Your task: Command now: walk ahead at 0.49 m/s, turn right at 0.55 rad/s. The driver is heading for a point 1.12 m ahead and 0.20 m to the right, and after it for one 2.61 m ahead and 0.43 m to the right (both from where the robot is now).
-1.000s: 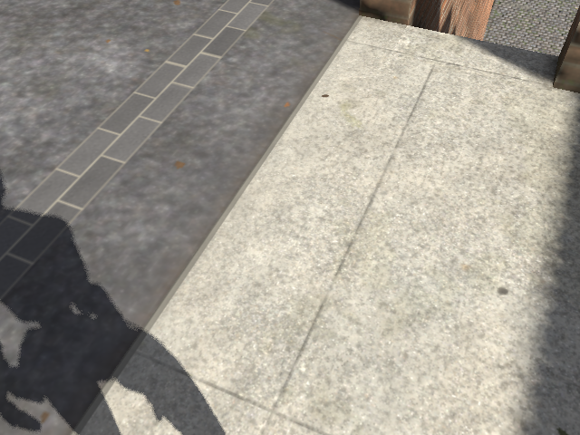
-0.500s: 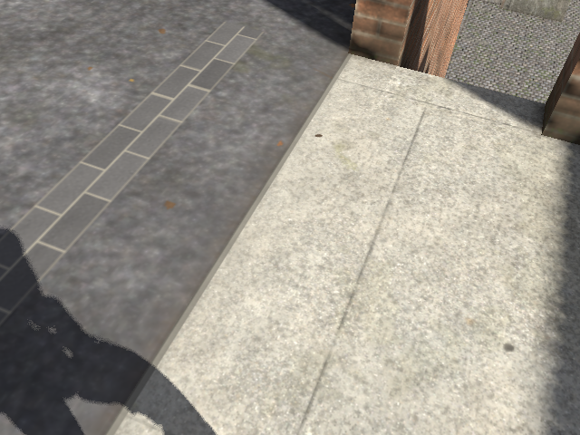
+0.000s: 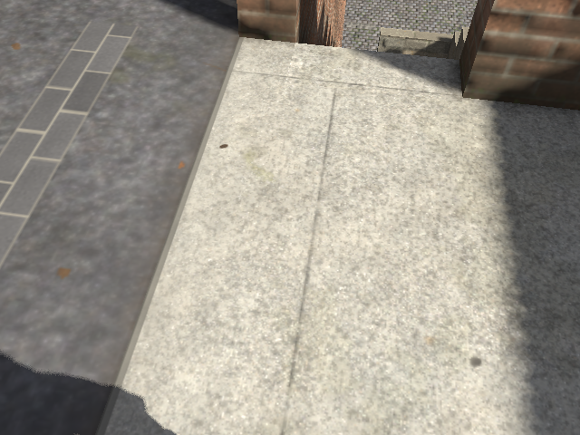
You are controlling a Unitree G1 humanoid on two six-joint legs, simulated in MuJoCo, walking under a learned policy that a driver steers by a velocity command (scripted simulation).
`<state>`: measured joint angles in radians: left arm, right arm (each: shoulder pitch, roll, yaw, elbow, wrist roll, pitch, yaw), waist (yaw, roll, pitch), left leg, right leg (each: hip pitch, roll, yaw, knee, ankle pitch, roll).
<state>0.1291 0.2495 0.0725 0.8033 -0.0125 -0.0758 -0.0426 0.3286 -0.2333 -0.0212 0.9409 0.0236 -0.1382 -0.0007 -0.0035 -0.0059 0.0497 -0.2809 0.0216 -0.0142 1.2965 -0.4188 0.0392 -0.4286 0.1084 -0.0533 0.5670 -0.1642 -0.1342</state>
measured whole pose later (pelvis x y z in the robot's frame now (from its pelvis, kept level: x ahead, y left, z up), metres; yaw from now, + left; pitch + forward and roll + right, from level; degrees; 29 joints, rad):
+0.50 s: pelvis +0.29 +0.05 +0.01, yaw -18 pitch +2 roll +1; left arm 0.31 0.29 0.06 0.76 -0.03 -0.04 0.01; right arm 0.20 -0.25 -0.05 0.72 -0.01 -0.12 0.01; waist 0.01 -0.04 0.01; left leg -0.34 -0.02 0.04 0.49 -0.18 0.02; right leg -0.45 0.03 0.10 1.22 -0.37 -0.04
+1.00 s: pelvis +0.50 -0.08 +0.01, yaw -25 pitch +2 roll +1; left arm 0.13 0.25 0.05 0.69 -0.01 -0.07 -0.03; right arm 0.35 -0.29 -0.04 0.86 0.03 -0.09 0.01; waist -0.03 0.01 0.03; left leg -0.33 0.06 -0.01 1.13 -0.43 0.02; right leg -0.40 0.02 -0.04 0.55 -0.18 -0.06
